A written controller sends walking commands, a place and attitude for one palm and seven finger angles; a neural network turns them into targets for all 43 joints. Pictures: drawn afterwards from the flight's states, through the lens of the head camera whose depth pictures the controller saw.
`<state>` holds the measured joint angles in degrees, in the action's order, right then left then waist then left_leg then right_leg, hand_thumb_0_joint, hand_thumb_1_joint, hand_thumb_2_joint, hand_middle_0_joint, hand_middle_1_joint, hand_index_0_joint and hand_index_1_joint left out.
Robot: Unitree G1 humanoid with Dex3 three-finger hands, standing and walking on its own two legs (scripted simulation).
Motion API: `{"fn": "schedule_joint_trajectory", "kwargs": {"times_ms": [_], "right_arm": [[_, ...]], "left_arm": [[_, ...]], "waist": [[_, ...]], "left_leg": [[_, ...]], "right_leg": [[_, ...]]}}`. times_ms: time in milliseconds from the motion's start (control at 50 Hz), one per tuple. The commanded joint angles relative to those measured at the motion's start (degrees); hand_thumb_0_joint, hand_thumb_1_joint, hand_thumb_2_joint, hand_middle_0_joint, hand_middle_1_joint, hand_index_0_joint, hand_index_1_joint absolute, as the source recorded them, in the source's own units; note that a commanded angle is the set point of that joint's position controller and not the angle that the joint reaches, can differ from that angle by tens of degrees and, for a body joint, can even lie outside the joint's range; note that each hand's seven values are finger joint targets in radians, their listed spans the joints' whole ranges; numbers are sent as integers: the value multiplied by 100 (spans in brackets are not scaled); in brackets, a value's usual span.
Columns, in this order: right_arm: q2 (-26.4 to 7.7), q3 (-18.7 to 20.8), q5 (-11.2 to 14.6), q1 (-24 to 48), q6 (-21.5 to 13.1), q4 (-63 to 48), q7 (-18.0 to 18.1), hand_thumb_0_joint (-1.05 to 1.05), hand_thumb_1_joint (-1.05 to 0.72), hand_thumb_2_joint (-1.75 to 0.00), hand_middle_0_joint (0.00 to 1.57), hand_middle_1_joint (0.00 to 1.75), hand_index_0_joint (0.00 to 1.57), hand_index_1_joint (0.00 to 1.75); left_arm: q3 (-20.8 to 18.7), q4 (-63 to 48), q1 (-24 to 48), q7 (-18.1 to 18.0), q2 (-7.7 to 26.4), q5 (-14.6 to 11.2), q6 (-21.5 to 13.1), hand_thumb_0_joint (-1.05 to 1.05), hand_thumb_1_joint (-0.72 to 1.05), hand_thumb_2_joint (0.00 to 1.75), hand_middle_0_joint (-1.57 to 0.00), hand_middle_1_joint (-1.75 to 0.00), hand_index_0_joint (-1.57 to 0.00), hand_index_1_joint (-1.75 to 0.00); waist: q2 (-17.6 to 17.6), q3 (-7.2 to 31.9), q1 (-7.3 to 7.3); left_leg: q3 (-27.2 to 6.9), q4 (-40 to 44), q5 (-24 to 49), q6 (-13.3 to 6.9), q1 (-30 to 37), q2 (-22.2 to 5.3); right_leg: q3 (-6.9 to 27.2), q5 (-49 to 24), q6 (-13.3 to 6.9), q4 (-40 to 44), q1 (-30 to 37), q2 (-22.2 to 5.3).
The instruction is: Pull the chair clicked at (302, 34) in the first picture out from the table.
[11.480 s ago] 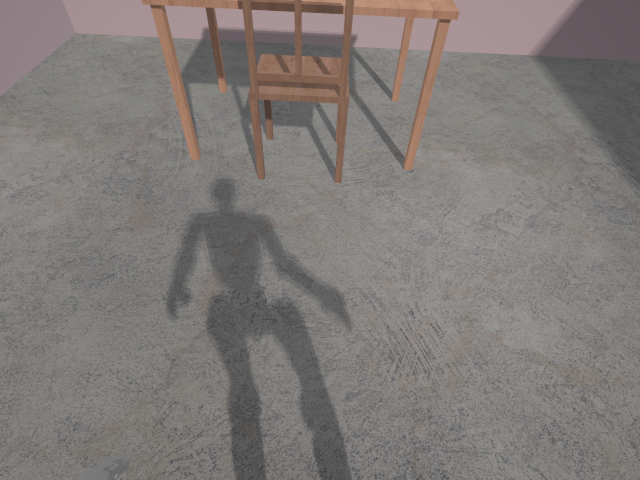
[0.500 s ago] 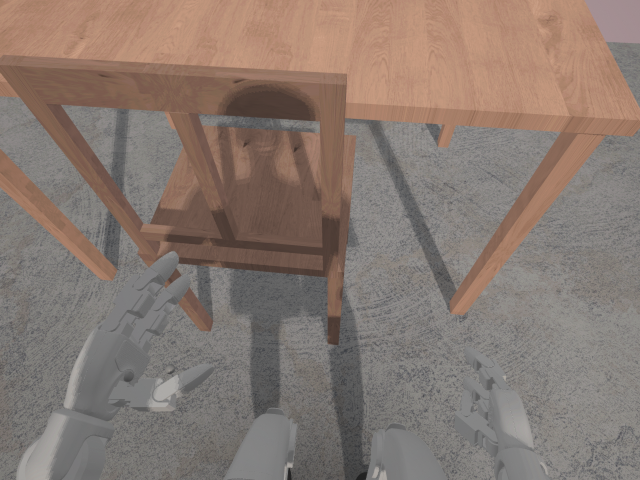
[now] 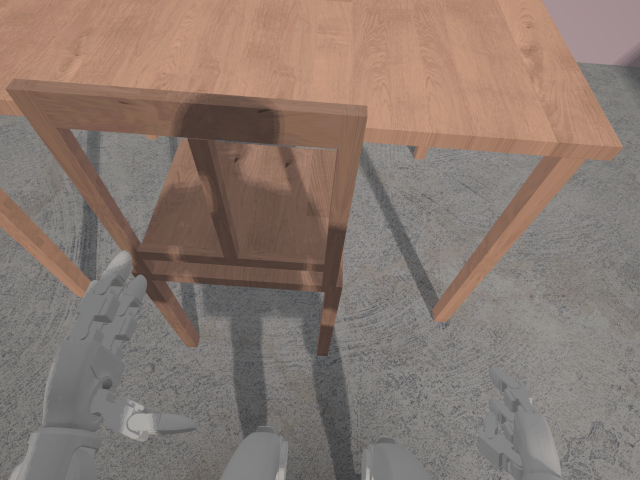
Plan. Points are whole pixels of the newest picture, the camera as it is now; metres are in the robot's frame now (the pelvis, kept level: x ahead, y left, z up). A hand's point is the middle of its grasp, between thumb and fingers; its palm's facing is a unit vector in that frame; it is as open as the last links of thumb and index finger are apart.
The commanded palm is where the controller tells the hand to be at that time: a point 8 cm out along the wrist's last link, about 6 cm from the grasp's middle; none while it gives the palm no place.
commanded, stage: raise the hand toward the chair's back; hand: left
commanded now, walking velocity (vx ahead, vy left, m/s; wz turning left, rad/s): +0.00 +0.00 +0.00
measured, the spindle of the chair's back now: (219, 205) +0.48 +0.18 +0.00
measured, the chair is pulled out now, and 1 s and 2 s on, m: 0.00 0.00 0.00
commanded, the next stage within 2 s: aim the fingers beside a spindle in 0.88 s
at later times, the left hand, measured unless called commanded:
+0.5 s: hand (141, 343) +0.25 +0.21 +0.05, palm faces -0.03 -1.00 -0.04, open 16.9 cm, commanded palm +0.23 +0.27 +0.06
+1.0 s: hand (157, 337) +0.26 +0.19 +0.07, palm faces +0.04 -1.00 -0.07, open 16.9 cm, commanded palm +0.23 +0.25 +0.06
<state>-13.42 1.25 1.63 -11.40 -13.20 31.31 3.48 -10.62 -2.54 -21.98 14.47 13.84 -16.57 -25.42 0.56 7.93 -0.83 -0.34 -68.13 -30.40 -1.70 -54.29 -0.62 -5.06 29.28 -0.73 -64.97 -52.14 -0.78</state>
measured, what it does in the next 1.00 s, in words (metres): stands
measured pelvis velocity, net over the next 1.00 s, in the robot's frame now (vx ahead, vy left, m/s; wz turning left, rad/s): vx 0.01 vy -0.01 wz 0.01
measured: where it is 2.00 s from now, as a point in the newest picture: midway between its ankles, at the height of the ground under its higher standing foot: outside the picture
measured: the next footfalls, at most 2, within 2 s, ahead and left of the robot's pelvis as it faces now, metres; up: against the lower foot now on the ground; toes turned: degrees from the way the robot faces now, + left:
none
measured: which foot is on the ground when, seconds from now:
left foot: down 0.00-1.00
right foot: down 0.00-1.00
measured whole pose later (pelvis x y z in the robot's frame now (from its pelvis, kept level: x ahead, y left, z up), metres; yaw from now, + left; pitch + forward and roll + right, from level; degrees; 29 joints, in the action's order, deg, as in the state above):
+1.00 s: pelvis +0.01 -0.01 +0.01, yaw +1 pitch +17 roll -2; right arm -13.9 -0.9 1.6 -13.2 -10.5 30.7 2.8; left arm -12.5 2.8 -17.5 14.9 14.7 -16.7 -24.7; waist 1.8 8.7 -1.0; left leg -1.2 -64.6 -30.0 -0.6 -51.3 -0.9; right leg -5.8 29.4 -1.7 -62.0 -49.2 -0.3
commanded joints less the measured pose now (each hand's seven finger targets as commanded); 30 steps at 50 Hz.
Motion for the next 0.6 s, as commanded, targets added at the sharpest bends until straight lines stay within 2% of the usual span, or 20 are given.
{"fn": "schedule_joint_trajectory", "kwargs": {"times_ms": [0,20,60,100,120,180,200,240,280,320,360,380,440,480,500,520,580], "right_arm": [[-768,242,-10,83,-94,-818,-62,0,-90,-90,20,30,20,30],[-818,225,4,66,-45,-880,-70,0,-90,-90,20,30,20,30],[-903,189,38,44,9,-1008,-50,0,-90,-90,20,30,20,30],[-946,172,56,23,11,-1100,-6,0,-90,-90,20,30,20,30],[-938,163,46,-13,-2,-1131,6,0,-90,-90,20,30,20,30],[-838,132,-9,-56,-81,-1118,18,0,-90,-90,20,30,20,30],[-827,120,-31,-60,-92,-1066,14,0,-90,-90,20,30,20,30],[-785,100,-60,-99,-107,-973,-13,0,-90,-90,20,30,20,30],[-803,102,-70,-93,-99,-879,-51,0,-90,-90,20,30,20,30],[-876,120,-39,-108,-41,-852,-66,0,-90,-90,20,30,20,30],[-951,140,15,-98,5,-909,-60,0,-90,-90,20,30,20,30],[-965,145,40,-116,12,-953,-45,0,-90,-90,20,30,20,30],[-965,169,73,-94,-10,-1065,-18,0,-90,-90,20,30,20,30],[-909,169,51,-98,-52,-1086,-8,0,-90,-90,20,30,20,30],[-886,168,25,-81,-66,-1033,-6,0,-90,-90,20,30,20,30],[-843,162,3,-95,-82,-1005,-15,0,-90,-90,20,30,20,30],[-795,162,-49,-124,-101,-838,-61,0,-90,-90,20,30,20,30]], "left_arm": [[-226,-523,-78,-129,411,75,-86,0,-50,30,-6,-8,-6,-8],[-88,-375,-14,-43,367,139,47,0,-50,30,-6,-8,-6,-8],[-47,-213,198,137,464,141,271,0,-50,30,-6,-8,-6,-8],[-251,-398,478,248,736,105,331,0,-50,30,-6,-8,-6,-8],[-365,-743,638,267,840,61,285,0,-50,30,-6,-8,-6,-8],[-640,-1405,843,138,1025,-61,12,0,-50,30,-6,-8,-6,-8],[-762,-1486,876,29,1134,-69,-86,0,-50,30,-6,-8,-6,-8],[-679,-1432,844,-74,988,-46,-254,0,-50,30,-6,-8,-6,-8],[-562,-1068,811,-72,840,-12,-271,0,-50,30,-6,-8,-6,-8],[-464,-490,700,38,751,57,-112,0,-50,30,-6,-8,-6,-8],[-424,-205,719,239,777,37,135,0,-50,30,-6,-8,-6,-8],[-416,-168,698,331,764,-8,261,0,-50,30,-6,-8,-6,-8],[-599,-518,665,437,946,-139,419,0,-50,30,-6,-8,-6,-8],[-747,-941,753,319,1077,-182,304,0,-50,30,-6,-8,-6,-8],[-883,-1007,732,192,1192,-177,203,0,-50,30,-6,-8,-6,-8],[-855,-1160,749,103,1113,-187,63,0,-50,30,-6,-8,-6,-8],[-809,-964,768,-141,978,-118,-287,0,-50,30,-6,-8,-6,-8]], "waist": [[363,973,-38],[270,834,-104],[93,704,-130],[76,893,-95],[262,1223,-34],[621,1651,77],[615,1632,87],[759,1590,59],[732,1371,-19],[446,1152,-85],[427,1097,-86],[288,1169,-79],[297,1554,42],[381,1726,87],[283,1717,103],[423,1718,119],[482,1425,36]], "left_leg": [[-438,1359,1537,143,1290,-22],[-424,1369,1291,135,1166,-20],[-447,1462,865,119,993,8],[-458,1465,892,103,1090,13],[-460,1477,1143,123,1324,13],[-489,1457,1852,217,1845,-16],[-504,1435,1989,240,1865,-29],[-558,1430,2240,315,1963,-58],[-563,1386,2123,324,1829,-63],[-544,1398,1930,291,1565,-59],[-480,1455,1547,246,1389,-23],[-465,1489,1501,219,1373,-8],[-370,1507,1849,158,1527,27],[-362,1502,2084,157,1686,18],[-372,1479,2150,160,1664,9],[-341,1460,2281,167,1707,18],[-345,1368,2194,201,1599,-4]], "right_leg": [[-87,-836,-89,840,477,187],[-90,-718,-67,880,403,182],[-63,-515,-70,990,452,184],[-25,-537,-88,1013,586,195],[-14,-684,-101,1003,703,182],[-16,-1007,-124,957,826,181],[-20,-1057,-128,915,814,205],[-53,-1081,-132,844,675,190],[-90,-1025,-118,837,525,189],[-97,-962,-98,881,514,190],[-62,-851,-92,991,607,183],[-62,-878,-85,1044,729,177],[4,-1206,-85,1150,1186,156],[21,-1342,-81,1150,1264,156],[16,-1378,-88,1118,1287,176],[37,-1479,-96,1095,1299,164],[4,-1356,-99,990,987,166]]}}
